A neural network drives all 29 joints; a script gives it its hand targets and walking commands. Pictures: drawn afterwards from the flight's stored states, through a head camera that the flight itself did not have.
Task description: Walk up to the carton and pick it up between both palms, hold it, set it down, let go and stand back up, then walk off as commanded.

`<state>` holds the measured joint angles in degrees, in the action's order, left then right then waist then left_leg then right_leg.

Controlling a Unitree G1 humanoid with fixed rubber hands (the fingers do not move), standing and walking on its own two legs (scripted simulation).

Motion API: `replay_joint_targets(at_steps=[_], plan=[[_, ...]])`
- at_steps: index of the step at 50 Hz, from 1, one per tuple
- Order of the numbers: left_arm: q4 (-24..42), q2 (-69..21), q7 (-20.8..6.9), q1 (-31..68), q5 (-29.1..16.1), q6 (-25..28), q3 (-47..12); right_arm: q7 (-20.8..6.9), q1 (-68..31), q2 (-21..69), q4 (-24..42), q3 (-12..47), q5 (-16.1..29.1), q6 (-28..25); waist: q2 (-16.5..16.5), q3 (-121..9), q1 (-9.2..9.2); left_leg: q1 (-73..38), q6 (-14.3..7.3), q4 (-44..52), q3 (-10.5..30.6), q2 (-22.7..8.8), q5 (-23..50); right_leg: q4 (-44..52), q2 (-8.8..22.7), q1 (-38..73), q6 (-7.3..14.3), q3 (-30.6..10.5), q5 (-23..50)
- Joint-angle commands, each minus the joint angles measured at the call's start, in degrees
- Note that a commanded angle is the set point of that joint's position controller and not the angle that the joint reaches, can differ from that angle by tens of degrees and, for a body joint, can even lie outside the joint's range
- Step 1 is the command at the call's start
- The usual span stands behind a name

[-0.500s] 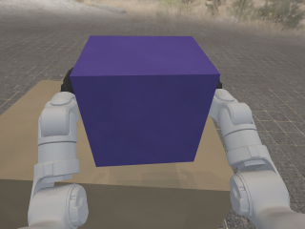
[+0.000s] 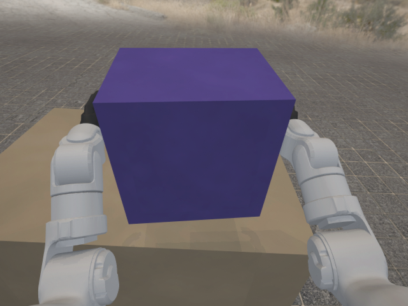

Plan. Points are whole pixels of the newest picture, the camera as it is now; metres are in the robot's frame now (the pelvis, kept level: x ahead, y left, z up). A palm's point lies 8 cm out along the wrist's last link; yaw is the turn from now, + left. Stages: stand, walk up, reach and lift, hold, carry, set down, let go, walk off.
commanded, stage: hold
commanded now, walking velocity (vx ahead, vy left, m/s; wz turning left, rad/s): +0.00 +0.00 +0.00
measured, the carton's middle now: (192, 136) +0.38 +0.01 +0.22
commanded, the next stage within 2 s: none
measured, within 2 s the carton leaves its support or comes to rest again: neither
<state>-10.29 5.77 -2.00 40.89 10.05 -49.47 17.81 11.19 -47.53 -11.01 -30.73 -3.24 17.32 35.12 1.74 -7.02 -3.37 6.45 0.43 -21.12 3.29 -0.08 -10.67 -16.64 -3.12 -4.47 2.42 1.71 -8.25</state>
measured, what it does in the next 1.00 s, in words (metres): stands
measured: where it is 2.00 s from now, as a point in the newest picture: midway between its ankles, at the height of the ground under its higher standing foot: outside the picture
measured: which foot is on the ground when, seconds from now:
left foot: down 0.00-1.00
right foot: down 0.00-1.00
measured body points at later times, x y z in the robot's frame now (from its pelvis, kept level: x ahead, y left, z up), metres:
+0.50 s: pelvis +0.00 +0.00 +0.00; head -0.08 +0.02 +0.44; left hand +0.37 +0.19 +0.24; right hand +0.38 -0.17 +0.25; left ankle +0.01 +0.12 -0.75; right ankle +0.01 -0.09 -0.75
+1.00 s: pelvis +0.00 +0.00 +0.00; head -0.07 +0.02 +0.44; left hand +0.37 +0.19 +0.24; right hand +0.38 -0.17 +0.25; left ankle +0.01 +0.12 -0.75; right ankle +0.01 -0.09 -0.75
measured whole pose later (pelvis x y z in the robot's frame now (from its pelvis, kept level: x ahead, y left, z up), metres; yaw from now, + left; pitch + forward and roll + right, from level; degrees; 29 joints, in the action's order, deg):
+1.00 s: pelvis +0.00 +0.00 +0.00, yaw +0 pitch -4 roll -1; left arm -10.2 6.4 -2.0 40.6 9.5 -49.4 17.4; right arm 11.4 -47.3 -10.9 -30.5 -2.9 17.5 35.1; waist 1.6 -7.0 -3.6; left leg 6.6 0.5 -21.3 3.8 0.0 -10.8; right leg -16.7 -3.2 -4.4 2.4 1.6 -8.5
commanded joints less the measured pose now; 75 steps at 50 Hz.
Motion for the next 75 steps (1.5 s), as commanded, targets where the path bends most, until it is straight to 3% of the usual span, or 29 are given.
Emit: replay_joint_targets(at_steps=[1, 4, 9, 11, 13, 15, 19, 24, 26, 30, 34, 35, 40, 42, 45, 50, 52, 53, 56, 57, 59, 63, 64, 67, 68, 71, 75], plan=[[9.6, -30.6, -7.5, 49.3, -11.1, 5.1, -25.3, -9.5, -52.1, 34.2, 19.2, 17.3, 9.6, -3.7, -4.4, -20.9, 0.32, -2.9, 0.9, 2.8, -0.7, 2.0, 13.6, 0.8, -0.5, 8.1, -3.6, -1.4, 12.8], [7.5, -30.8, -7.6, 50.1, -11.4, 5.4, -24.9, -9.5, -53.1, 34.7, 18.6, 16.4, 8.7, -3.9, -3.9, -20.7, -0.09, -1.8, 0.6, 3.4, -1.2, 2.3, 10.4, 1.1, 0.0, 8.0, -3.7, -1.4, 11.0], [10.2, -32.3, -7.0, 51.7, -12.9, 6.1, -27.0, -9.9, -53.0, 34.4, 18.3, 16.5, 8.9, -4.4, -5.6, -24.0, -0.96, -3.6, 1.3, 2.7, -0.8, 2.0, 13.7, 0.8, -0.1, 8.3, -3.4, -1.7, 13.0], [9.3, -31.6, -6.9, 50.7, -13.4, 6.1, -26.4, -9.6, -54.3, 35.3, 20.5, 17.2, 9.4, -4.6, -3.9, -25.6, -0.47, -3.4, 0.6, 2.4, -0.9, 2.2, 13.6, 0.5, -0.1, 9.3, -3.7, -1.7, 14.3], [8.3, -31.1, -7.0, 49.7, -12.1, 5.9, -25.2, -9.6, -52.2, 34.8, 18.3, 17.3, 9.4, -4.2, -4.1, -23.5, -0.2, -3.5, 0.7, 2.8, -1.0, 2.2, 13.3, 0.7, -0.2, 8.8, -3.8, -1.5, 13.8], [9.7, -31.5, -7.2, 49.5, -12.4, 5.9, -25.9, -9.4, -53.2, 35.1, 20.6, 17.6, 10.1, -4.6, -4.5, -24.7, -0.3, -3.9, 0.8, 2.1, -1.0, 2.4, 15.2, 0.6, -0.1, 9.8, -3.9, -1.5, 15.9], [6.3, -30.4, -7.6, 51.0, -11.3, 5.8, -24.5, -9.4, -54.2, 35.2, 17.4, 16.3, 8.6, -4.4, -4.3, -20.8, 0.11, -1.0, 0.3, 3.6, -1.0, 2.4, 8.9, 1.1, 0.4, 8.2, -4.0, -1.7, 10.2], [8.1, -31.0, -7.3, 51.3, -12.4, 6.5, -25.5, -9.3, -55.1, 36.3, 19.8, 17.4, 9.6, -4.7, -4.4, -25.1, 0.45, -1.9, 0.2, 2.9, -1.1, 2.6, 11.6, 0.3, 0.4, 9.9, -4.5, -1.9, 14.4], [8.7, -30.3, -7.5, 50.9, -12.7, 6.6, -25.2, -8.8, -54.3, 36.5, 20.5, 17.8, 9.3, -4.6, -3.6, -25.5, -0.23, -2.3, 0.2, 2.5, -1.2, 2.9, 12.3, 0.0, 0.8, 10.9, -4.9, -2.0, 18.2], [7.0, -30.6, -7.7, 49.9, -11.5, 6.2, -24.0, -8.9, -54.2, 35.8, 19.2, 17.7, 9.7, -4.2, -3.5, -23.1, 0.52, -1.8, 0.2, 3.1, -0.9, 2.5, 11.6, 0.1, 0.3, 10.1, -4.7, -1.9, 16.0], [10.5, -31.5, -7.6, 49.2, -12.6, 6.1, -26.3, -8.5, -52.5, 34.9, 21.4, 18.0, 10.5, -4.3, -5.1, -25.4, -0.69, -3.9, 1.2, 1.8, -0.8, 2.5, 15.7, -0.1, -0.1, 10.7, -4.4, -1.8, 18.4], [9.9, -30.2, -7.7, 49.3, -12.2, 6.0, -25.1, -8.3, -51.8, 35.5, 20.7, 18.2, 10.3, -3.9, -4.0, -23.7, -0.52, -3.2, 0.9, 1.9, -1.0, 2.9, 15.0, -0.1, 0.3, 10.5, -4.8, -2.0, 19.2], [9.9, -30.5, -7.8, 49.7, -12.2, 5.8, -25.7, -8.5, -52.9, 35.3, 21.0, 17.7, 9.5, -3.8, -3.7, -22.8, -0.43, -3.5, 0.6, 2.6, -1.0, 2.4, 12.7, 0.5, 0.2, 9.4, -4.3, -1.9, 15.3], [11.0, -30.7, -8.0, 51.0, -12.2, 5.8, -26.0, -8.7, -52.1, 34.8, 19.5, 17.0, 9.4, -3.5, -5.4, -22.5, -0.89, -3.1, 1.3, 2.5, -0.8, 2.3, 13.4, 0.3, 0.2, 8.9, -4.1, -1.8, 14.2], [11.8, -31.1, -7.8, 49.4, -13.1, 5.9, -27.3, -8.4, -52.1, 34.9, 22.7, 17.2, 10.2, -3.9, -5.0, -24.7, -1.32, -4.6, 1.4, 1.9, -0.8, 2.2, 15.5, 0.0, 0.1, 10.1, -4.3, -1.9, 18.1], [11.8, -31.4, -7.1, 48.6, -11.9, 5.4, -26.7, -8.9, -51.3, 33.8, 20.7, 17.6, 10.2, -3.8, -6.1, -22.9, -0.68, -5.3, 1.8, 2.0, -0.5, 1.9, 16.8, 0.1, -0.5, 8.4, -3.7, -1.6, 15.5], [10.6, -30.6, -7.4, 48.5, -11.4, 5.2, -25.4, -9.0, -52.3, 34.3, 21.7, 18.2, 10.6, -3.8, -4.3, -23.8, 0.32, -4.7, 1.0, 2.2, -0.6, 2.1, 15.2, 0.2, -0.4, 9.3, -3.9, -1.6, 14.9], [9.4, -30.0, -7.6, 47.6, -11.5, 5.0, -25.0, -9.0, -51.0, 34.3, 20.6, 17.7, 9.7, -3.5, -3.3, -20.8, -0.04, -3.7, 0.9, 2.7, -0.9, 2.1, 13.7, 0.5, -0.1, 8.9, -4.1, -1.5, 14.8], [9.3, -30.9, -7.5, 49.2, -11.6, 5.1, -26.0, -9.3, -52.3, 34.1, 20.0, 17.2, 9.8, -3.7, -4.8, -21.4, -0.52, -3.2, 1.2, 2.8, -0.7, 2.0, 13.0, 0.6, -0.3, 8.4, -3.6, -1.7, 12.5], [12.7, -31.8, -7.2, 50.5, -13.0, 5.7, -27.5, -9.4, -52.0, 34.4, 21.1, 17.3, 10.1, -3.9, -5.7, -24.8, -0.86, -4.5, 1.8, 2.1, -0.5, 1.8, 15.6, 0.1, -0.3, 9.0, -3.5, -1.7, 14.0], [12.2, -31.2, -7.0, 49.5, -12.5, 5.4, -27.1, -9.4, -53.0, 34.8, 22.6, 18.0, 10.4, -4.1, -5.2, -25.1, -0.2, -5.7, 1.4, 1.4, -0.8, 2.3, 16.8, 0.4, -0.5, 8.6, -3.8, -1.4, 15.7], [9.3, -31.6, -6.8, 50.6, -12.0, 5.5, -26.1, -9.7, -52.2, 34.4, 18.3, 16.9, 9.3, -3.7, -5.3, -21.3, -0.34, -3.3, 1.4, 2.9, -0.7, 1.9, 12.9, 1.0, -0.5, 7.4, -3.2, -1.6, 10.8], [8.1, -30.9, -6.8, 50.2, -11.2, 5.3, -25.0, -10.0, -52.5, 34.0, 17.1, 16.4, 9.2, -3.7, -4.8, -20.3, 0.4, -2.8, 1.1, 3.5, -0.5, 1.6, 11.4, 1.0, -0.5, 7.2, -3.2, -1.4, 9.6], [9.7, -31.6, -7.5, 50.6, -13.0, 5.9, -26.8, -9.4, -53.3, 35.6, 20.4, 16.8, 9.3, -4.2, -4.3, -23.8, -0.91, -3.2, 0.8, 2.8, -1.1, 2.1, 12.4, 0.5, 0.5, 9.3, -4.1, -2.0, 14.6], [8.5, -30.9, -7.6, 49.3, -12.6, 5.8, -25.7, -9.1, -54.2, 36.0, 21.3, 17.7, 9.7, -4.2, -3.0, -24.0, -0.33, -3.5, 0.3, 2.4, -1.2, 2.6, 13.5, 0.7, 0.1, 9.9, -4.3, -2.0, 15.9], [9.6, -30.9, -7.1, 51.1, -12.6, 6.2, -25.4, -9.3, -52.7, 35.0, 19.2, 17.2, 9.8, -3.9, -4.7, -24.7, -0.26, -3.6, 0.8, 2.5, -0.7, 2.3, 13.5, 0.4, -0.2, 8.9, -4.0, -1.9, 14.9], [8.3, -30.2, -7.6, 50.0, -11.8, 5.9, -24.5, -9.0, -53.0, 35.3, 19.7, 17.5, 10.1, -3.9, -3.8, -23.2, 0.03, -3.4, 0.5, 2.7, -1.1, 2.4, 13.0, 0.7, 0.2, 9.7, -4.3, -1.8, 15.1]])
